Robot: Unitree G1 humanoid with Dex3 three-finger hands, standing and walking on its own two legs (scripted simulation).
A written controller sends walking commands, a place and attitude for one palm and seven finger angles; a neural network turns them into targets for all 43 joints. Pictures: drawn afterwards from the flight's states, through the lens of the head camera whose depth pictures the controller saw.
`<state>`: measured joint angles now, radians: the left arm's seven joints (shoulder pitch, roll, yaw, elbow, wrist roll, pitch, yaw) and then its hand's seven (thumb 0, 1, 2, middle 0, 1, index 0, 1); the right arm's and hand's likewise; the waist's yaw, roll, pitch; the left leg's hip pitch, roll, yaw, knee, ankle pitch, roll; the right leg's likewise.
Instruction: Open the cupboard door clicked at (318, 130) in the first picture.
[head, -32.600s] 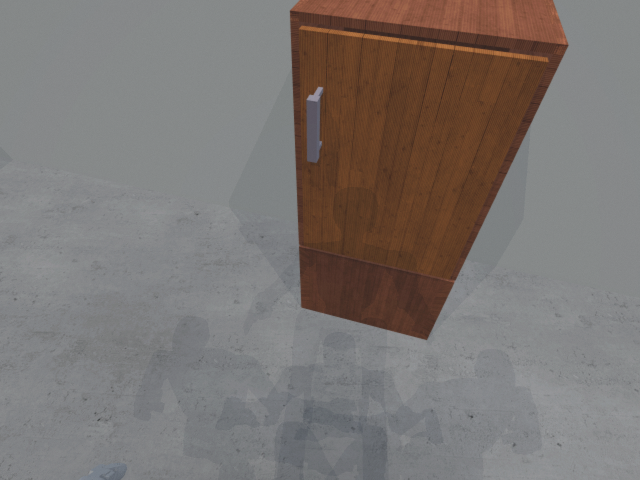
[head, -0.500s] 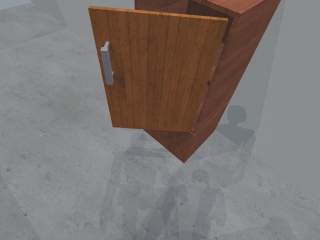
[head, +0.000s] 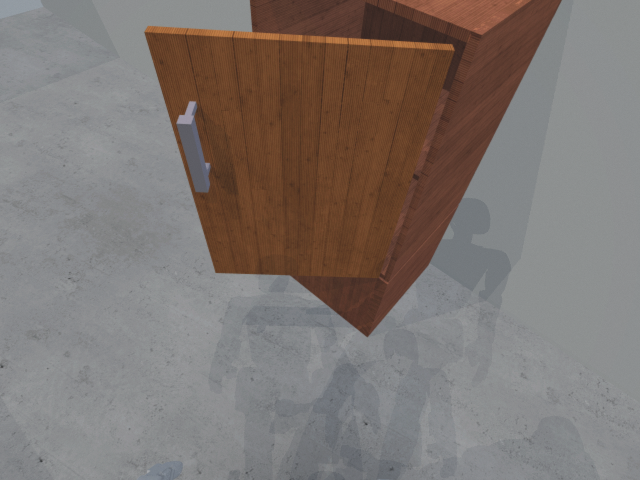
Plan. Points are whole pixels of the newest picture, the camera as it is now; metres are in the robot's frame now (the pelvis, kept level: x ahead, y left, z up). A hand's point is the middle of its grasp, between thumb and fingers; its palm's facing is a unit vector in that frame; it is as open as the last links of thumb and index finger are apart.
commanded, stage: come to a stop and stand still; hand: left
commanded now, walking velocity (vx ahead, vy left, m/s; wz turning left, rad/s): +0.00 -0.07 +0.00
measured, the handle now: (197, 148) +0.58 +0.23 +0.05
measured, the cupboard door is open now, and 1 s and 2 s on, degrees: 41 41 41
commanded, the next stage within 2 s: look again from close up in 0.70 s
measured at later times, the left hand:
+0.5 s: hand out of the picture -0.03 +0.17 -0.16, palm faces +0.00 -0.98 -0.20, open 7.4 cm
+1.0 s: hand out of the picture -0.01 +0.18 -0.16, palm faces +0.00 -0.97 -0.26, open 7.4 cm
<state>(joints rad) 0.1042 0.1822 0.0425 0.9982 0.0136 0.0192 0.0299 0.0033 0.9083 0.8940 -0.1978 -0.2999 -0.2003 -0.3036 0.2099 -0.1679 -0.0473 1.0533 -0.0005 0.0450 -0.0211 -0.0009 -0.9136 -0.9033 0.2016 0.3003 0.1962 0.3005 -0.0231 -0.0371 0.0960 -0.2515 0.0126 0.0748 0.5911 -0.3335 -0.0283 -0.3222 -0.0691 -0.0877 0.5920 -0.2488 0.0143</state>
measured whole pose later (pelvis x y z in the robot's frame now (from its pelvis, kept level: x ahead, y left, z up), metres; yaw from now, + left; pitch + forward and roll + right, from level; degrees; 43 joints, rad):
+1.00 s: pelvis -0.04 -0.02 +0.01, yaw +0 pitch -2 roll +0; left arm 0.29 0.21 0.02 1.01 0.02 -0.02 0.03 0.01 0.91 0.89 -0.20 -0.30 -0.20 -0.30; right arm 0.29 -0.19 -0.03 1.02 -0.02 -0.01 -0.02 0.00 -0.91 -0.90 0.20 0.30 0.20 0.30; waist -0.03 0.01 0.03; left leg -0.29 0.03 0.07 0.56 -0.24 0.01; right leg -0.17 -0.01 -0.04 0.54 -0.35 -0.01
